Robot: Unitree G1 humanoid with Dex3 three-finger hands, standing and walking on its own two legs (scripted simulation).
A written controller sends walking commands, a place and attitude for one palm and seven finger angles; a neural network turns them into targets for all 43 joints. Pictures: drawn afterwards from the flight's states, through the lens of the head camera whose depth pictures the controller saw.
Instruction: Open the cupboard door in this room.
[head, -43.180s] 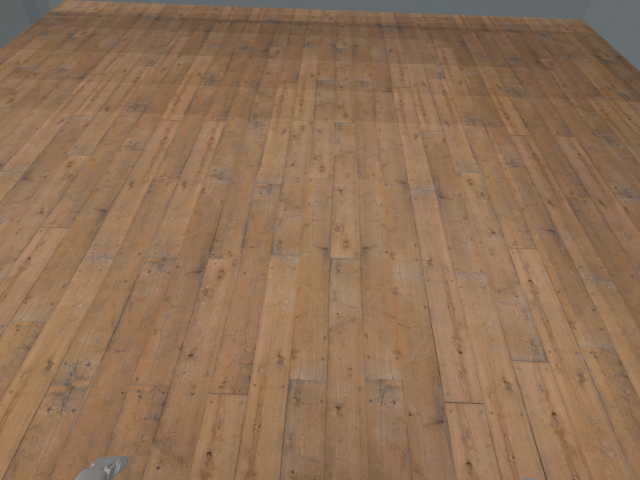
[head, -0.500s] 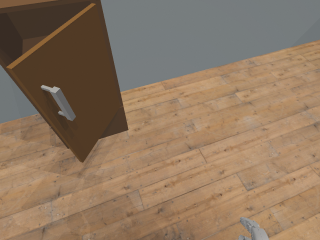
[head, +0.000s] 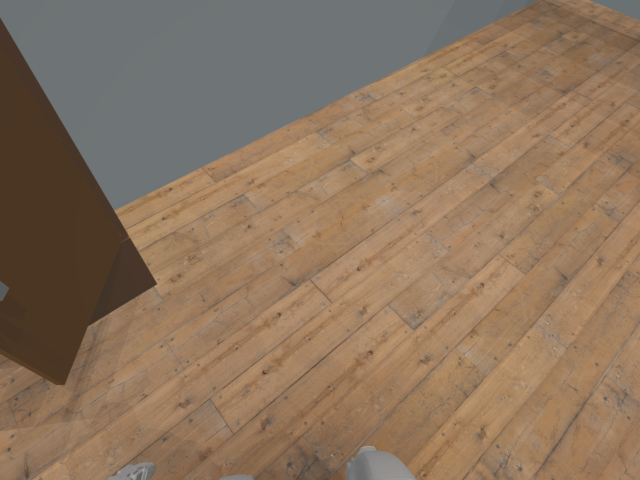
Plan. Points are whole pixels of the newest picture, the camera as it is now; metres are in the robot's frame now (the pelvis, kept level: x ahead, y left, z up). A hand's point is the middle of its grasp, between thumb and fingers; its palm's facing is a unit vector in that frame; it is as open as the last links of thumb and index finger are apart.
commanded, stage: walk to a spot facing it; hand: left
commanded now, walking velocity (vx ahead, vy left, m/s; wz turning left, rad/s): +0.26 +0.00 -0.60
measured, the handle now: out of the picture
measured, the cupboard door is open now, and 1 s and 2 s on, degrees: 47 47 47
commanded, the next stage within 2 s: turn to face it in 1.60 s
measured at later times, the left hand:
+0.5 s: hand (215, 430) +0.20 +0.16 -0.17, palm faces -0.32 -0.93 -0.18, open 7.4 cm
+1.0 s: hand (336, 310) +0.40 -0.02 -0.16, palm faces -0.48 -0.86 -0.17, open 7.2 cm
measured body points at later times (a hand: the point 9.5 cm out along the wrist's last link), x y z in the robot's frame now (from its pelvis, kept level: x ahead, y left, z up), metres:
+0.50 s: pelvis +0.09 -0.02 +0.01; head +0.12 -0.01 +0.46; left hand +0.22 +0.21 -0.15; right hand +0.07 -0.28 -0.12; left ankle +0.13 +0.09 -0.73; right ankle +0.02 -0.14 -0.66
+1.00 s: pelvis +0.24 -0.14 +0.01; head +0.28 -0.15 +0.45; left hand +0.43 +0.03 -0.15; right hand +0.15 -0.37 -0.13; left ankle +0.36 -0.05 -0.72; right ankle +0.17 -0.23 -0.73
